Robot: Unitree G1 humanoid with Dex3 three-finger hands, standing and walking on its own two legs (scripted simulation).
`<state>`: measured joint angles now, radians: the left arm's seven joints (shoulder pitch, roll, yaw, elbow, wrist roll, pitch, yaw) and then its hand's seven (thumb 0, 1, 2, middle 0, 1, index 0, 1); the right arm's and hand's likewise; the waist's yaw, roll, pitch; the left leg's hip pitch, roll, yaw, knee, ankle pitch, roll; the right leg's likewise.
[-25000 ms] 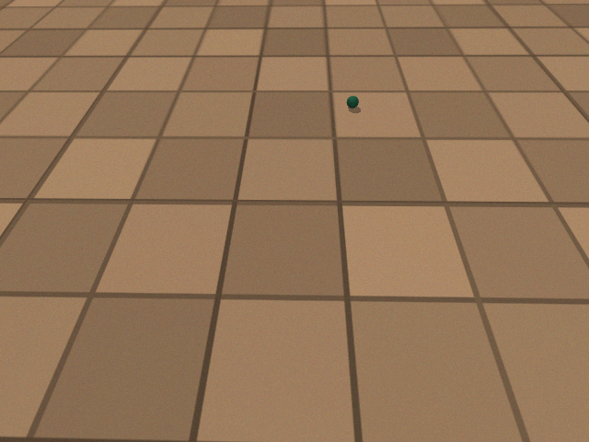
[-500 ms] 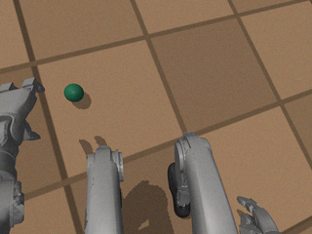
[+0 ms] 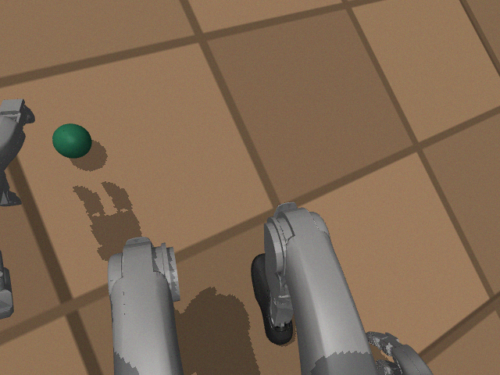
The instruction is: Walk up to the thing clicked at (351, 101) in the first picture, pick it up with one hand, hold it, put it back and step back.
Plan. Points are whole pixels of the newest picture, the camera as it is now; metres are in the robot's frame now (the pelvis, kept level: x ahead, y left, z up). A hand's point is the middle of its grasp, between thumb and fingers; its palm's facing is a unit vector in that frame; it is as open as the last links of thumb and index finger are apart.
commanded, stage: rise first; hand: left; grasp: from above
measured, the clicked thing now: (72, 141) +0.55 +0.25 -0.32
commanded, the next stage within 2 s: none
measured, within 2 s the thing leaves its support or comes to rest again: neither
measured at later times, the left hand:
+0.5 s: hand (17, 157) +0.48 +0.30 -0.19, palm faces -0.48 -0.05 -0.88, open 13.9 cm
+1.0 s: hand (20, 150) +0.50 +0.30 -0.20, palm faces -0.46 -0.05 -0.89, open 13.5 cm
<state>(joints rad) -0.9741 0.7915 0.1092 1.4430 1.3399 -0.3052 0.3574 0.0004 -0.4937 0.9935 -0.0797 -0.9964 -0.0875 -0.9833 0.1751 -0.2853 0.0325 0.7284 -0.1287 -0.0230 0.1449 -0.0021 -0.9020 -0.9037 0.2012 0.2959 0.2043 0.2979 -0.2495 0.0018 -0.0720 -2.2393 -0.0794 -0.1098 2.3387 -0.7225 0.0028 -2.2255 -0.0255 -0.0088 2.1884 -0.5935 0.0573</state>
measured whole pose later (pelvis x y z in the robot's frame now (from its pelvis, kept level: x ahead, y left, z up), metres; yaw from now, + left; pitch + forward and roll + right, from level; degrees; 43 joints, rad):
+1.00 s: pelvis +0.00 +0.00 -0.02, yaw -2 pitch +36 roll -11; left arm -1.08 0.90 0.12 1.52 1.33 -0.27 0.37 0.00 -0.43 0.94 -0.20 -0.91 -0.19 -0.93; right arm 0.18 -0.31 0.12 0.67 -0.14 -0.03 0.17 0.00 -0.91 -0.91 0.20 0.30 0.20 0.30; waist -0.31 -0.01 0.01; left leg -2.30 -0.08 -0.14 2.41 -0.74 0.00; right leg -2.28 -0.01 -0.04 2.24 -0.59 0.07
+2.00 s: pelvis +0.00 +0.00 -0.02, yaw -3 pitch +35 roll -12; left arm -1.10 0.93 0.10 1.52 1.34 -0.27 0.34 0.00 -0.15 0.71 -0.44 -0.68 -0.43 -0.69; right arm 0.20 -0.32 0.14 0.64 -0.14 -0.02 0.16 0.00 -0.91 -0.90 0.20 0.30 0.20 0.30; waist -0.33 -0.01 0.00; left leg -2.32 -0.07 -0.15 2.42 -0.72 0.01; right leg -2.29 -0.01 -0.04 2.23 -0.57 0.06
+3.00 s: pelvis -0.01 +0.00 -0.03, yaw -3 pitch +35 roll -10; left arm -1.10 0.87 0.09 1.48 1.25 -0.13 0.29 0.00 -0.24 0.78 -0.34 -0.76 -0.34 -0.76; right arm 0.24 -0.33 0.20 0.59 -0.12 -0.02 0.15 0.00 -0.89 -0.89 0.20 0.30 0.20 0.30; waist -0.38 0.02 0.05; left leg -2.32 -0.06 -0.14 2.42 -0.70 0.00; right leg -2.31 0.00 -0.04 2.23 -0.54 0.06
